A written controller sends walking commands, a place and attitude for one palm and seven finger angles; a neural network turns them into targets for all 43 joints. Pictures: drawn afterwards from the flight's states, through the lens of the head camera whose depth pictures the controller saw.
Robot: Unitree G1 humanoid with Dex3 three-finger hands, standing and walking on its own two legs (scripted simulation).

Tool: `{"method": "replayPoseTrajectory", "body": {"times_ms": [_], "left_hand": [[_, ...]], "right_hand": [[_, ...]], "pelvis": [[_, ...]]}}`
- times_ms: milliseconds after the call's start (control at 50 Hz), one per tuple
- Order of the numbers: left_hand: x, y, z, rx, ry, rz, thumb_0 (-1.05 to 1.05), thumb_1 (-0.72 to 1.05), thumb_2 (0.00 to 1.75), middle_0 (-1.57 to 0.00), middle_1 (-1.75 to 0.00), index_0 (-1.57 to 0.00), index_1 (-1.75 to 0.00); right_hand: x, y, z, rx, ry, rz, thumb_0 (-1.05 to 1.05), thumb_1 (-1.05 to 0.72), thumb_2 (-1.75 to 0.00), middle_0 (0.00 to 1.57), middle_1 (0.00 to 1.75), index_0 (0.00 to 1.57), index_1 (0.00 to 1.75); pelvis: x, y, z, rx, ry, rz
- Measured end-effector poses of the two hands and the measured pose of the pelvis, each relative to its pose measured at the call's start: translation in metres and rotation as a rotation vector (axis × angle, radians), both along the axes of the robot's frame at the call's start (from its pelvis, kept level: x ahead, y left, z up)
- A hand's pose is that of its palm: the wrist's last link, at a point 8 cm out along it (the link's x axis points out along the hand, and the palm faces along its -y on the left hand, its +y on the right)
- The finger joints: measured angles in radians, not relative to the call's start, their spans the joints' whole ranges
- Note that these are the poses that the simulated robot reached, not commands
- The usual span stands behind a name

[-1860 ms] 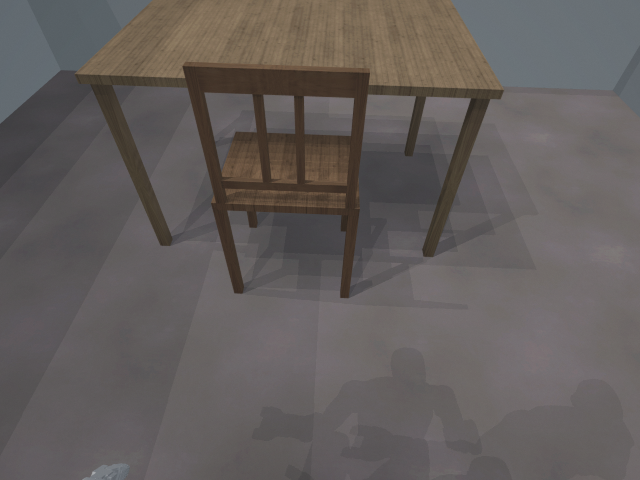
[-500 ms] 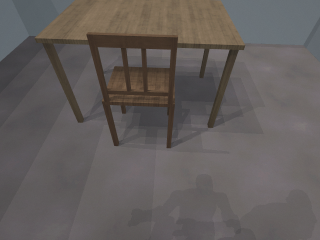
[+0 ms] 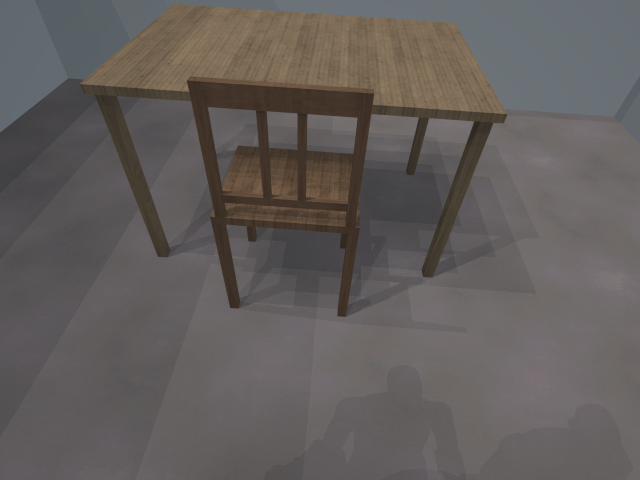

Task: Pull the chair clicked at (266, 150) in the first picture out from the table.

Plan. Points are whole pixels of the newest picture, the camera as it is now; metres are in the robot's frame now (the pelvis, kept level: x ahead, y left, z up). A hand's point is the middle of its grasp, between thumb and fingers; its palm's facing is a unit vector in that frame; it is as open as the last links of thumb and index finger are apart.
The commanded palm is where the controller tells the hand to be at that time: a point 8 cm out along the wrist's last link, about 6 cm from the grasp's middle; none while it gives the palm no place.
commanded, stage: take the last steps up to it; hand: left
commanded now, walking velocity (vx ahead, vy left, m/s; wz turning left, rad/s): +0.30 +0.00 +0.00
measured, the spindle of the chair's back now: (264, 156) +0.87 +0.19 -0.08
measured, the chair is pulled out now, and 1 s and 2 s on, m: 0.00 0.00 0.00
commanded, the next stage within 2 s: come to a stop and stand still in 1.02 s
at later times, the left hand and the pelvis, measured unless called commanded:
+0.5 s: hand (241, 408) +0.27 +0.14 -0.16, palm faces +0.03 -0.98 -0.19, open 7.3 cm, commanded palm none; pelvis +0.16 -0.04 -0.01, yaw +1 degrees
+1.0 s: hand (214, 401) +0.28 +0.19 -0.18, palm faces +0.11 -0.99 -0.13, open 7.4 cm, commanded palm none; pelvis +0.33 +0.02 +0.01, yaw +1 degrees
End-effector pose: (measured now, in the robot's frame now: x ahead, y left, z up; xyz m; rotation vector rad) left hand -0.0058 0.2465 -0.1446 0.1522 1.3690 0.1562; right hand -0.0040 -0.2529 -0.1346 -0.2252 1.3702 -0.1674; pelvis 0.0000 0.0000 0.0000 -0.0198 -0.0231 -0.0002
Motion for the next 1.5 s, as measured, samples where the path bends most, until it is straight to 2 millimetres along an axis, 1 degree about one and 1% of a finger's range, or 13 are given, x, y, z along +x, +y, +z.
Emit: {"method": "replayPoseTrajectory", "body": {"times_ms": [80, 140, 280, 380, 460, 600, 720, 860, 960, 1120, 1280, 1380, 1500], "left_hand": [[-0.004, -0.004, -0.008, -0.035, 0.106, -0.006, 0.00, 0.90, 0.90, -0.20, -0.30, -0.20, -0.30], [0.020, -0.006, -0.003, -0.040, 0.121, -0.028, 0.00, 0.90, 0.90, -0.20, -0.30, -0.20, -0.30], [0.140, -0.021, 0.006, -0.032, -0.044, -0.076, 0.01, 0.92, 0.90, -0.20, -0.30, -0.20, -0.30], [0.234, -0.041, 0.003, -0.003, -0.210, -0.116, 0.00, 0.92, 0.90, -0.20, -0.30, -0.20, -0.30], [0.263, -0.053, 0.007, 0.005, -0.283, -0.069, 0.00, 0.91, 0.90, -0.20, -0.30, -0.20, -0.30], [0.251, -0.049, 0.016, 0.024, -0.185, 0.008, -0.02, 0.95, 0.90, -0.20, -0.30, -0.20, -0.30], [0.229, -0.039, 0.010, -0.008, -0.056, 0.065, -0.01, 0.93, 0.90, -0.20, -0.30, -0.20, -0.30], [0.215, -0.024, -0.013, -0.072, 0.110, 0.153, 0.00, 0.91, 0.90, -0.20, -0.30, -0.20, -0.30], [0.253, -0.010, -0.007, -0.083, 0.143, 0.122, 0.00, 0.91, 0.90, -0.20, -0.30, -0.20, -0.30], [0.366, 0.002, 0.003, -0.053, 0.004, 0.059, 0.01, 0.92, 0.90, -0.20, -0.30, -0.20, -0.30], [0.460, -0.002, 0.004, 0.023, -0.114, -0.012, 0.01, 0.93, 0.90, -0.20, -0.30, -0.20, -0.30], [0.483, -0.011, 0.007, 0.018, -0.149, -0.025, 0.00, 0.91, 0.90, -0.20, -0.30, -0.20, -0.30], [0.477, 0.003, 0.004, -0.002, -0.182, 0.006, -0.01, 0.92, 0.90, -0.20, -0.30, -0.20, -0.30]], "right_hand": [[-0.013, 0.025, -0.003, 0.019, 0.037, -0.064, 0.00, -0.90, -0.90, 0.20, 0.30, 0.20, 0.30], [-0.032, 0.042, 0.002, 0.039, 0.100, -0.119, 0.00, -0.90, -0.90, 0.20, 0.30, 0.20, 0.30], [-0.064, 0.065, 0.014, 0.107, 0.327, -0.196, 0.00, -0.90, -0.90, 0.20, 0.30, 0.20, 0.30], [-0.044, 0.050, -0.001, 0.137, 0.401, -0.230, 0.00, -0.90, -0.90, 0.20, 0.30, 0.20, 0.30], [0.020, 0.022, -0.014, 0.120, 0.322, -0.189, 0.00, -0.90, -0.90, 0.20, 0.30, 0.20, 0.30], [0.197, -0.013, -0.006, 0.067, -0.036, -0.074, 0.00, -0.91, -0.90, 0.20, 0.30, 0.20, 0.30], [0.314, -0.002, 0.013, 0.064, -0.217, 0.026, 0.00, -0.91, -0.90, 0.19, 0.30, 0.19, 0.30], [0.400, 0.036, 0.016, 0.036, -0.272, 0.122, 0.00, -0.91, -0.90, 0.19, 0.30, 0.20, 0.30], [0.398, 0.049, 0.018, 0.014, -0.223, 0.049, -0.01, -0.92, -0.90, 0.20, 0.30, 0.20, 0.30], [0.365, 0.047, 0.015, 0.007, -0.013, -0.018, -0.01, -0.93, -0.90, 0.20, 0.30, 0.20, 0.30], [0.354, 0.052, -0.014, 0.082, 0.140, -0.098, 0.00, -0.91, -0.90, 0.20, 0.30, 0.20, 0.30], [0.378, 0.055, -0.018, 0.090, 0.121, -0.116, 0.00, -0.91, -0.90, 0.20, 0.30, 0.20, 0.30], [0.413, 0.060, -0.011, 0.050, 0.010, -0.065, 0.00, -0.91, -0.90, 0.20, 0.30, 0.20, 0.30]], "pelvis": [[0.022, 0.009, -0.003, 0.015, 0.006, -0.031], [0.039, 0.009, 0.002, 0.015, 0.009, -0.029], [0.081, -0.002, 0.004, 0.021, 0.016, -0.019], [0.125, -0.024, -0.014, 0.033, 0.003, -0.015], [0.151, -0.036, -0.014, 0.019, -0.023, 0.019], [0.194, -0.038, 0.005, 0.010, -0.008, 0.028], [0.233, -0.026, 0.009, -0.003, 0.010, 0.030], [0.287, 0.005, -0.004, -0.010, 0.015, 0.038], [0.317, 0.019, 0.004, 0.008, 0.012, 0.025], [0.361, 0.025, 0.012, 0.021, 0.018, 0.021], [0.405, 0.009, -0.003, 0.029, 0.004, 0.021], [0.408, 0.010, -0.002, 0.014, 0.003, 0.046], [0.389, 0.027, -0.001, 0.014, -0.006, 0.044]]}}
